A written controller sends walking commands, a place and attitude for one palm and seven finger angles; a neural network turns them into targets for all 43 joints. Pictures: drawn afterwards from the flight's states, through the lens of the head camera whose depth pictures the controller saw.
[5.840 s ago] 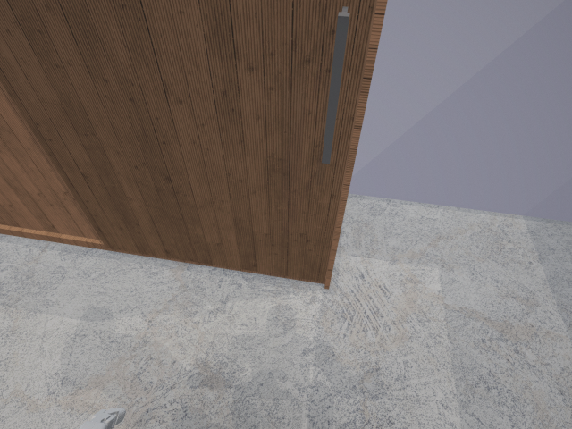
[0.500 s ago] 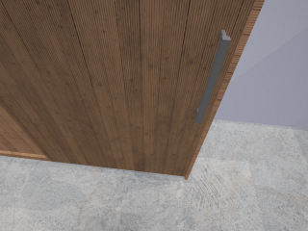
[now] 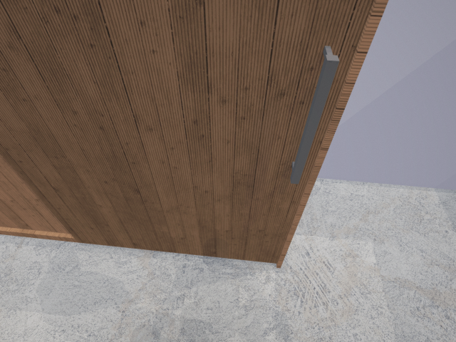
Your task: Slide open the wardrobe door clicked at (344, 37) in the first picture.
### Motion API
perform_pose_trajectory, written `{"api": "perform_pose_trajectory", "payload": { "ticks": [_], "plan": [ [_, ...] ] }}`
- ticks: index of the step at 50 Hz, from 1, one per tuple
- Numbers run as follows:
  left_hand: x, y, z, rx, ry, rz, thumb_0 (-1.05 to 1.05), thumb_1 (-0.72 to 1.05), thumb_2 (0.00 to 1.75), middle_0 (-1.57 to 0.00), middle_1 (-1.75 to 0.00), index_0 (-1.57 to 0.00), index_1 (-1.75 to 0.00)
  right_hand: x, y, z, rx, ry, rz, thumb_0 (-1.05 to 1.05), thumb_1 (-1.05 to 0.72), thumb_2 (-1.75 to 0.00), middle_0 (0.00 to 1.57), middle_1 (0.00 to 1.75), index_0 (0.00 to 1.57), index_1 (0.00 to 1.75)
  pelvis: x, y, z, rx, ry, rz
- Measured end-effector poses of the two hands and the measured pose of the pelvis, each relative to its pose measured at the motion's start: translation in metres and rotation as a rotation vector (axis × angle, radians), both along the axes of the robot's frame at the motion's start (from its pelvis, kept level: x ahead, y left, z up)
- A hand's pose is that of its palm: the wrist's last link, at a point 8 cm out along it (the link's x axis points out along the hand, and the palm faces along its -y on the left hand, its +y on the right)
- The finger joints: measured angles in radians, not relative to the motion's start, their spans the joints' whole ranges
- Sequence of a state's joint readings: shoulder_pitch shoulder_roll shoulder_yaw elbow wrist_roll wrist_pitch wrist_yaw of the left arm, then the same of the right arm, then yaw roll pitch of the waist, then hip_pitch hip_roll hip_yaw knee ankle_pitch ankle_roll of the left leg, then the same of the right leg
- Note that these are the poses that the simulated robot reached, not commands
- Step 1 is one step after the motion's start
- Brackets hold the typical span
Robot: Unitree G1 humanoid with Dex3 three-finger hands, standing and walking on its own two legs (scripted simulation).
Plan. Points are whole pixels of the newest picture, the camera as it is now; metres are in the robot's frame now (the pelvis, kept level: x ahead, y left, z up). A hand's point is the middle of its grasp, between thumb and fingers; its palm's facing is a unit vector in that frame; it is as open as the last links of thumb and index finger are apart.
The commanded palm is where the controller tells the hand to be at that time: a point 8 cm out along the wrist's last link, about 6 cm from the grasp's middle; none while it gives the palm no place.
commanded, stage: shuffle to correct the standing spot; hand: right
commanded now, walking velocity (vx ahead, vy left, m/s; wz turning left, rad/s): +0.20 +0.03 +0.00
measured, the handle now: (308, 126) +0.53 -0.15 +0.09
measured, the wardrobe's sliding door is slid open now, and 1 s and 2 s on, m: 0.00 0.00 0.00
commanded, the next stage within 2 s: come to a stop and stand still in 0.22 s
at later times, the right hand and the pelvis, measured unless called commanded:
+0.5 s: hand out of the picture +0.10 -0.19 -0.19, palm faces +0.00 +0.98 -0.18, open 7.3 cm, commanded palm none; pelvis +0.08 -0.01 -0.01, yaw -1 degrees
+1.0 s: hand out of the picture +0.13 -0.19 -0.19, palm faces +0.12 +0.98 -0.17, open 7.3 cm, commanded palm none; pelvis +0.07 +0.00 -0.01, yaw -3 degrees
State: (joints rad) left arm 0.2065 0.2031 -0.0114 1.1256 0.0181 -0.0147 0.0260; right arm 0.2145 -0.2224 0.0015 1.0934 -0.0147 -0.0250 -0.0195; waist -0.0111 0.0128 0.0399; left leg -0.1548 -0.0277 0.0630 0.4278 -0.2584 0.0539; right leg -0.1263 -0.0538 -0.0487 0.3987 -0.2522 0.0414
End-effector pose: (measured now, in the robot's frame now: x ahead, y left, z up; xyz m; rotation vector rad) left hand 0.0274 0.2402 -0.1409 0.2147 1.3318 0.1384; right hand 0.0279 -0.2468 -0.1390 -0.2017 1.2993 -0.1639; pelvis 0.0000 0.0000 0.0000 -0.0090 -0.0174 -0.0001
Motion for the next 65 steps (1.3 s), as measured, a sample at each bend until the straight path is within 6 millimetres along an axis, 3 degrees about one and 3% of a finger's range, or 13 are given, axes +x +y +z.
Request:
{"api": "perform_pose_trajectory", "payload": {
  "ticks": [7, 16, 19, 23, 28, 32, 37, 41, 45, 49, 54, 60, 65],
  "plan": [
    [-0.009, -0.015, -0.006, -0.021, 0.041, 0.001, 0.0, 0.9, 0.9, -0.19, -0.3, -0.2, -0.3, -0.012, 0.005, -0.011, 0.038, 0.03, -0.035, 0.01, -0.91, -0.9, 0.2, 0.3, 0.2, 0.3, 0.01, -0.005, -0.006, 0.018, 0.001, -0.008],
    [-0.017, -0.052, -0.002, -0.02, 0.102, 0.064, 0.0, 0.9, 0.9, -0.19, -0.3, -0.2, -0.3, -0.032, 0.007, -0.031, 0.123, 0.2, -0.065, 0.01, -0.91, -0.9, 0.2, 0.3, 0.19, 0.3, 0.046, -0.025, -0.012, 0.02, 0.022, 0.009],
    [-0.031, -0.063, 0.003, -0.03, 0.153, 0.102, 0.0, 0.9, 0.9, -0.19, -0.3, -0.2, -0.3, -0.011, 0.006, -0.026, 0.12, 0.212, -0.039, 0.01, -0.91, -0.9, 0.2, 0.3, 0.19, 0.3, 0.057, -0.025, -0.008, 0.026, 0.029, 0.004],
    [-0.052, -0.071, 0.009, -0.057, 0.281, 0.126, 0.0, 0.9, 0.9, -0.2, -0.3, -0.2, -0.3, 0.04, 0.006, -0.021, 0.088, 0.149, -0.026, 0.02, -0.92, -0.9, 0.2, 0.3, 0.19, 0.3, 0.071, -0.019, -0.005, 0.025, 0.035, -0.01],
    [-0.054, -0.059, -0.001, -0.092, 0.384, 0.163, 0.0, 0.9, 0.9, -0.2, -0.3, -0.21, -0.3, 0.102, 0.005, -0.019, 0.016, 0.04, -0.008, 0.02, -0.94, -0.9, 0.2, 0.3, 0.19, 0.3, 0.092, 0.0, -0.015, 0.004, 0.03, -0.017],
    [-0.024, -0.033, -0.016, -0.079, 0.346, 0.17, 0.0, 0.9, 0.9, -0.2, -0.3, -0.21, -0.3, 0.133, 0.012, -0.016, -0.023, -0.04, 0.004, 0.02, -0.93, -0.9, 0.2, 0.3, 0.19, 0.3, 0.098, 0.011, -0.02, 0.001, 0.023, -0.037],
    [0.048, -0.004, -0.019, -0.028, 0.16, 0.105, 0.0, 0.9, 0.9, -0.2, -0.3, -0.2, -0.3, 0.142, 0.024, -0.012, -0.005, -0.092, -0.011, 0.01, -0.92, -0.9, 0.2, 0.3, 0.19, 0.3, 0.092, 0.013, -0.015, -0.01, 0.019, -0.045],
    [0.102, 0.002, -0.011, 0.002, -0.008, 0.038, 0.0, 0.91, 0.9, -0.19, -0.3, -0.2, -0.3, 0.136, 0.029, -0.016, 0.035, -0.118, -0.028, 0.01, -0.91, -0.9, 0.2, 0.3, 0.2, 0.3, 0.084, 0.01, -0.015, -0.005, 0.019, -0.047],
    [0.129, -0.006, -0.004, 0.023, -0.137, -0.006, 0.0, 0.91, 0.9, -0.19, -0.3, -0.2, -0.29, 0.121, 0.021, -0.029, 0.069, -0.127, -0.053, 0.0, -0.91, -0.9, 0.2, 0.3, 0.2, 0.3, 0.076, 0.0, -0.022, 0.011, 0.006, -0.045],
    [0.127, -0.023, 0.007, 0.01, -0.156, -0.039, 0.0, 0.91, 0.9, -0.19, -0.3, -0.2, -0.3, 0.097, 0.012, -0.025, 0.069, -0.085, -0.093, 0.0, -0.92, -0.9, 0.2, 0.3, 0.2, 0.3, 0.072, -0.003, -0.014, 0.004, -0.005, -0.044],
    [0.123, -0.024, 0.008, -0.007, -0.133, -0.061, -0.01, 0.93, 0.9, -0.2, -0.3, -0.2, -0.3, 0.057, 0.01, -0.014, 0.047, -0.008, -0.122, 0.0, -0.92, -0.9, 0.2, 0.3, 0.19, 0.3, 0.068, -0.003, -0.006, -0.002, 0.019, -0.045],
    [0.107, -0.017, -0.009, -0.063, -0.104, -0.032, 0.0, 0.92, 0.9, -0.2, -0.3, -0.2, -0.3, 0.011, 0.026, -0.008, 0.016, 0.109, -0.112, 0.01, -0.91, -0.9, 0.2, 0.3, 0.19, 0.3, 0.059, 0.009, -0.008, -0.02, 0.028, -0.027],
    [0.084, 0.001, -0.011, -0.064, -0.066, 0.0, -0.01, 0.93, 0.9, -0.2, -0.3, -0.2, -0.3, -0.009, 0.045, 0.0, 0.02, 0.137, -0.097, 0.01, -0.91, -0.9, 0.2, 0.3, 0.19, 0.3, 0.053, 0.019, -0.004, -0.011, 0.01, -0.035]
  ]
}}
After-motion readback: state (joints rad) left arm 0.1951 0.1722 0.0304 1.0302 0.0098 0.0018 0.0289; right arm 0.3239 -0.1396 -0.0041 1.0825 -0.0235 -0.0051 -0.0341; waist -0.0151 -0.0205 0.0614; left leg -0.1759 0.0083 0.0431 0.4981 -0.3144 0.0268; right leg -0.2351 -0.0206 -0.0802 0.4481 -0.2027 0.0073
